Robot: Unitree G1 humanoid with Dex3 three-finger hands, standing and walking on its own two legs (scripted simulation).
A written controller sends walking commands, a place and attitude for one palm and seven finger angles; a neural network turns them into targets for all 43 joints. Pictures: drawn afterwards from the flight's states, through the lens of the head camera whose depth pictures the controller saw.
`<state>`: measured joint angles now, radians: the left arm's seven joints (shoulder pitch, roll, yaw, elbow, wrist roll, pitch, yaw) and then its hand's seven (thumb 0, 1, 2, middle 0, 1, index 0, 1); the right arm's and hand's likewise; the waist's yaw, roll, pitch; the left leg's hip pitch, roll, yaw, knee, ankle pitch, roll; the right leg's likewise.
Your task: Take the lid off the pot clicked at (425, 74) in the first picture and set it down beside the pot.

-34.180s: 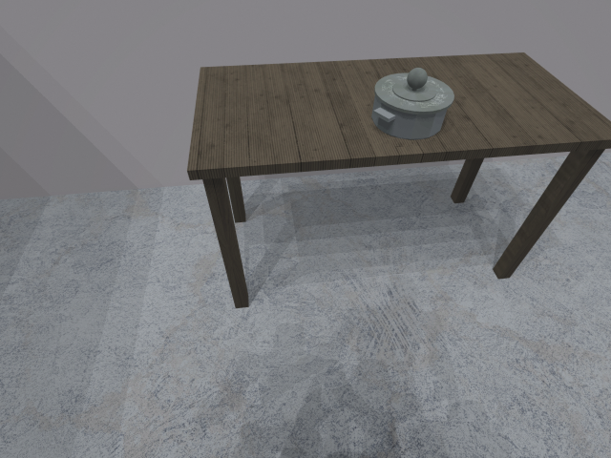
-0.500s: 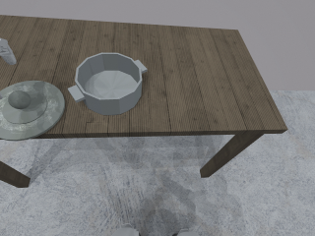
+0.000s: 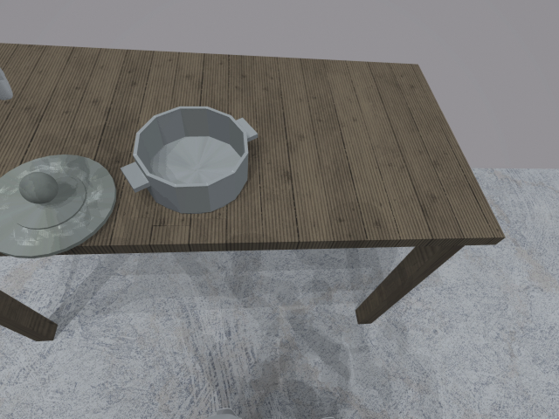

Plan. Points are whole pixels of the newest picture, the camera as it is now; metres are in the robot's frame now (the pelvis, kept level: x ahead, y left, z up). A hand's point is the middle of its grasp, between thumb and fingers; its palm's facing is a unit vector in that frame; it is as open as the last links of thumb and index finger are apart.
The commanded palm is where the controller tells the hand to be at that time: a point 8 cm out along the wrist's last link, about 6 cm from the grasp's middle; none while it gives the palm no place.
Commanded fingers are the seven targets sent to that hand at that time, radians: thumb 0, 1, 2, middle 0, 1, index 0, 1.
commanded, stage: draw the hand back to the body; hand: left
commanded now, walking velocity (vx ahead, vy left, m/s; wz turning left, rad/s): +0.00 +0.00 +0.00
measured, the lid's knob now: (39, 187) +0.47 +0.37 +0.00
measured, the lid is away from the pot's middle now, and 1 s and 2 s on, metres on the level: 0.25 0.25 0.25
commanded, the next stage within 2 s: none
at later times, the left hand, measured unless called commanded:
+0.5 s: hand out of the picture +0.43 +0.36 +0.15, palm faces -0.36 -0.13 -0.92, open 11.0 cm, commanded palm +0.43 +0.34 +0.21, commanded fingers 0.00 0.07 0.47 -0.29 -0.96 -0.29 -0.96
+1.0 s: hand (28, 114) +0.42 +0.27 +0.20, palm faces +0.50 -0.82 -0.26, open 10.3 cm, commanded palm +0.35 +0.30 +0.21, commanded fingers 0.00 0.40 0.64 -0.26 -0.70 -0.26 -0.70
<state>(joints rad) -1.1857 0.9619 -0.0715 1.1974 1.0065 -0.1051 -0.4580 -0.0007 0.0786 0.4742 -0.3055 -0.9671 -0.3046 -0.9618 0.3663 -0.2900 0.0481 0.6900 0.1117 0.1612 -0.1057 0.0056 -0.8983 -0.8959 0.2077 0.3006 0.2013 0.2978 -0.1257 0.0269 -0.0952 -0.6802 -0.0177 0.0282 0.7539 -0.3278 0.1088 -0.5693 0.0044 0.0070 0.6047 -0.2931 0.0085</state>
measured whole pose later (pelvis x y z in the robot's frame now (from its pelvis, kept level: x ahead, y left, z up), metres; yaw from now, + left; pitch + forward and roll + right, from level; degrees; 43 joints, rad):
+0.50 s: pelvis +0.00 -0.02 +0.01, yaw +1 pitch +12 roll -4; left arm -0.96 0.93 0.04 1.01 0.97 -0.12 -0.45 0.00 0.08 0.47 -0.31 -0.97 -0.30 -0.96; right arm 0.31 -0.27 0.03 0.64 0.11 0.22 -0.08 0.01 -0.90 -0.90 0.21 0.30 0.20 0.30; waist -0.10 0.03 -0.08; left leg -0.61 -0.02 0.02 0.70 -0.31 0.09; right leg -0.51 0.00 0.00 0.58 -0.29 0.03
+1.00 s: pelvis +0.03 -0.06 +0.03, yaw +0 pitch +3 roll -1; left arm -0.46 0.56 0.42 0.57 -0.04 -0.06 0.07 0.00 0.22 0.55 -0.28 -0.85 -0.28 -0.85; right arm 0.28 -0.28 0.04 0.63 0.06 0.00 -0.07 0.01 -0.90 -0.90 0.21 0.30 0.20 0.30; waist -0.03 0.02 -0.02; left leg -0.24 0.01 0.03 0.46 -0.26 0.02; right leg -0.18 0.03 0.02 0.39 -0.25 -0.01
